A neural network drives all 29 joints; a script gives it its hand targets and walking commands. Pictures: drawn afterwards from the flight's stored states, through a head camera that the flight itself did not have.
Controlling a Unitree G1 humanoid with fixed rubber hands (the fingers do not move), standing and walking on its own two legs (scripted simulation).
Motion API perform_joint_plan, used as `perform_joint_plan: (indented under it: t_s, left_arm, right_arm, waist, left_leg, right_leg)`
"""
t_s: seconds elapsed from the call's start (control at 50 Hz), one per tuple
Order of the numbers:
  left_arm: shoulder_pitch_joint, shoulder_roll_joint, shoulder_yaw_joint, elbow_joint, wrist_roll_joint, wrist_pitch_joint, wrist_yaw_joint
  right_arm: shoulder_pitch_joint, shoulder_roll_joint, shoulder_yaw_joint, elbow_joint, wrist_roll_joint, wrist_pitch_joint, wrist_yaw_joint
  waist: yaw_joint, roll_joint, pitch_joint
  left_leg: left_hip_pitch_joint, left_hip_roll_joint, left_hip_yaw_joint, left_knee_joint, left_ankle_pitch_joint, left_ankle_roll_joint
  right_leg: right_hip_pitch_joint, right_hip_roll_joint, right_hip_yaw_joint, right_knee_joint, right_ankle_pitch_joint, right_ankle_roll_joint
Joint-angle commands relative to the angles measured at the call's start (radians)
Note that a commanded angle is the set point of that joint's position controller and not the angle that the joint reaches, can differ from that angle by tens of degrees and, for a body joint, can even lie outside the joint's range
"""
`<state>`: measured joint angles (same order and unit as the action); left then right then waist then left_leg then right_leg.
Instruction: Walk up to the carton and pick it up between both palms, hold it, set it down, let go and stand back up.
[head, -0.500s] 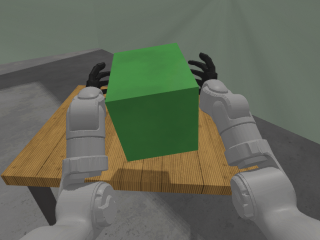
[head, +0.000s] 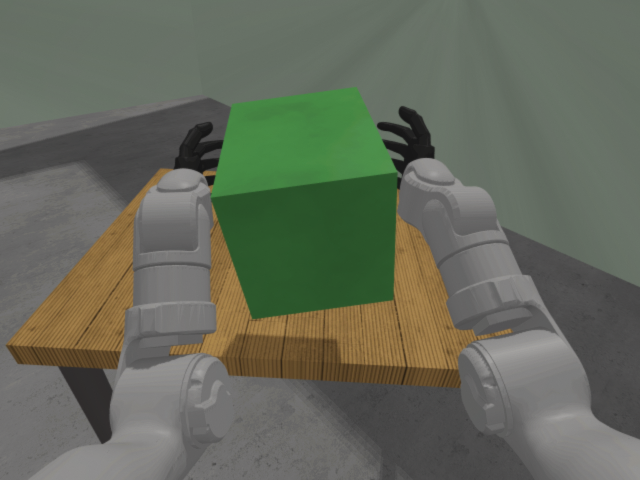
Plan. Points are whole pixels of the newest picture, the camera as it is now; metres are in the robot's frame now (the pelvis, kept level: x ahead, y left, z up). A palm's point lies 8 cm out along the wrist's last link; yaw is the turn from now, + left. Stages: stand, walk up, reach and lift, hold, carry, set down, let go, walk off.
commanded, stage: hold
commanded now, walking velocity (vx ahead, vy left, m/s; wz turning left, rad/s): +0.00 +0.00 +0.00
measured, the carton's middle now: (307, 196) +0.39 +0.00 +0.25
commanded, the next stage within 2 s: none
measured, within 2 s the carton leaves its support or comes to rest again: neither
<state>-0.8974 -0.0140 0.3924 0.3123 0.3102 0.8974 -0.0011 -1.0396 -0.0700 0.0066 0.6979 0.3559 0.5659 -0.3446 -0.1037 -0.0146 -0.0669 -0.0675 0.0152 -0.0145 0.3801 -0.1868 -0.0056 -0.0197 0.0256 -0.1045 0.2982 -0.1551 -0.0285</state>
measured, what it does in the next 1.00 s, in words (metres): stands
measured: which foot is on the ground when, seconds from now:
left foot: down 0.00-1.00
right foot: down 0.00-1.00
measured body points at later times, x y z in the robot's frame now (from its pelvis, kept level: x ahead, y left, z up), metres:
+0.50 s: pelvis +0.00 +0.00 +0.00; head -0.07 +0.02 +0.44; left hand +0.39 +0.14 +0.27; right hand +0.39 -0.12 +0.28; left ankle +0.02 +0.12 -0.75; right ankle +0.02 -0.09 -0.75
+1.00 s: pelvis +0.00 +0.01 +0.00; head -0.07 +0.03 +0.44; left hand +0.39 +0.14 +0.27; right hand +0.39 -0.12 +0.28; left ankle +0.02 +0.12 -0.75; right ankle +0.02 -0.09 -0.75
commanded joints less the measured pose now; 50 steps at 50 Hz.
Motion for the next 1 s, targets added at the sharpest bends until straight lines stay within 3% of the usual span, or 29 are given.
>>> perform_joint_plan:
  t_s: [0.0, 0.12, 0.34, 0.36, 0.4, 0.52, 0.98]
  left_arm:
    - [-0.859, -0.570, -0.429, -0.112, -0.176, -0.101, -0.129]
    - [-0.863, -0.576, -0.441, -0.117, -0.181, -0.102, -0.128]
    - [-0.835, -0.575, -0.426, -0.113, -0.174, -0.099, -0.127]
    - [-0.900, -0.519, -0.409, -0.128, -0.155, -0.109, -0.121]
    - [-0.884, -0.544, -0.419, -0.114, -0.164, -0.107, -0.118]
    - [-0.862, -0.564, -0.447, -0.133, -0.183, -0.106, -0.110]
    - [-0.854, -0.577, -0.446, -0.128, -0.173, -0.096, -0.106]
  right_arm:
    - [-0.811, 0.726, 0.250, -0.320, 0.135, -0.027, 0.103]
    - [-0.796, 0.712, 0.240, -0.308, 0.133, -0.023, 0.104]
    - [-0.796, 0.711, 0.260, -0.321, 0.152, -0.025, 0.103]
    - [-0.769, 0.698, 0.248, -0.244, 0.146, -0.011, 0.102]
    - [-0.784, 0.706, 0.242, -0.258, 0.143, -0.021, 0.107]
    - [-0.803, 0.704, 0.269, -0.316, 0.166, -0.029, 0.098]
    - [-0.798, 0.689, 0.255, -0.293, 0.153, -0.030, 0.113]
  waist:
    - [-0.007, 0.053, -0.373]
    - [-0.019, 0.073, -0.368]
    - [-0.009, 0.053, -0.383]
    - [0.005, 0.051, -0.354]
    - [0.011, 0.057, -0.357]
    - [-0.004, 0.059, -0.399]
    - [0.005, 0.065, -0.365]
  left_leg:
    - [-0.009, -0.060, 0.001, -0.056, 0.148, -0.044]
    - [-0.012, -0.059, -0.003, -0.056, 0.152, -0.053]
    - [0.015, -0.057, -0.005, -0.042, 0.220, -0.052]
    - [0.033, -0.065, -0.004, -0.044, 0.182, -0.039]
    - [0.022, -0.058, 0.001, -0.050, 0.164, -0.035]
    - [0.070, -0.060, -0.003, -0.020, 0.240, -0.044]
    - [0.060, -0.047, 0.001, -0.035, 0.222, -0.045]
  right_leg:
    - [0.177, 0.037, 0.057, 0.000, 0.211, 0.102]
    - [0.178, 0.039, 0.055, 0.003, 0.198, 0.098]
    - [0.192, 0.048, 0.055, 0.007, 0.252, 0.099]
    - [0.137, 0.038, 0.056, 0.008, 0.215, 0.108]
    - [0.129, 0.039, 0.058, 0.001, 0.178, 0.101]
    - [0.142, 0.045, 0.058, 0.008, 0.265, 0.105]
    - [0.129, 0.054, 0.059, 0.000, 0.206, 0.089]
